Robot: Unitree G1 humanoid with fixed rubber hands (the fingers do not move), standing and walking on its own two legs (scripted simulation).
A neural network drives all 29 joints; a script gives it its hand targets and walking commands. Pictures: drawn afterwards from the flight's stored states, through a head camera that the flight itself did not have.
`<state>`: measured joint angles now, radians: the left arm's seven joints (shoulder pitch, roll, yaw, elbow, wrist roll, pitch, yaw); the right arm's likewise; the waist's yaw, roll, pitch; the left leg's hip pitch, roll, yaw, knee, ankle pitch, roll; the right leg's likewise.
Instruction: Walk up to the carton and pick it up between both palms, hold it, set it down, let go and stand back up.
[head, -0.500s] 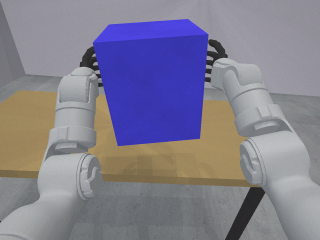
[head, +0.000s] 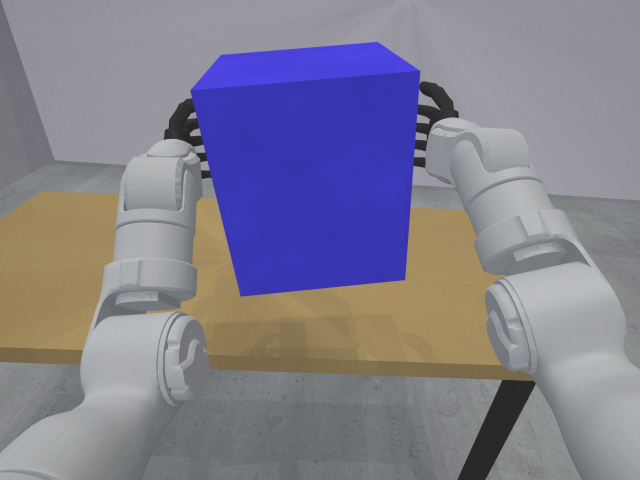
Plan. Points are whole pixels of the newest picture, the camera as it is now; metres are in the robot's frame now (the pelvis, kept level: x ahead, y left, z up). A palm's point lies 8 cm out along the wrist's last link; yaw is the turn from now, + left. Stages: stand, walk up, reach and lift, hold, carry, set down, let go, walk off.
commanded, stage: hold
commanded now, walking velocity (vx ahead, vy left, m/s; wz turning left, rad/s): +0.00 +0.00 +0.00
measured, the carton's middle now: (311, 165) +0.41 +0.00 +0.29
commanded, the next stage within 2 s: none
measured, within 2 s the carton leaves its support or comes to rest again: neither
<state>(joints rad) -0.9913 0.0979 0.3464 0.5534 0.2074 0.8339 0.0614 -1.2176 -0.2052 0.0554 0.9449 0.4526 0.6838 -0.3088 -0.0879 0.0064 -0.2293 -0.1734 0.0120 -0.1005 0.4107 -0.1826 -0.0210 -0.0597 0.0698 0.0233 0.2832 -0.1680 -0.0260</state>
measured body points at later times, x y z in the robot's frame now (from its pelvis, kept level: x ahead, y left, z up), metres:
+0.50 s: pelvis +0.00 +0.00 +0.00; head -0.11 +0.02 +0.44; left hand +0.39 +0.16 +0.31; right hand +0.37 -0.14 +0.34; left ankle +0.03 +0.13 -0.75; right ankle -0.01 -0.11 -0.75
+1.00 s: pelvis +0.00 +0.00 +0.00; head -0.11 +0.02 +0.44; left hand +0.38 +0.16 +0.31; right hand +0.37 -0.14 +0.34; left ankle +0.03 +0.13 -0.75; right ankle -0.01 -0.11 -0.75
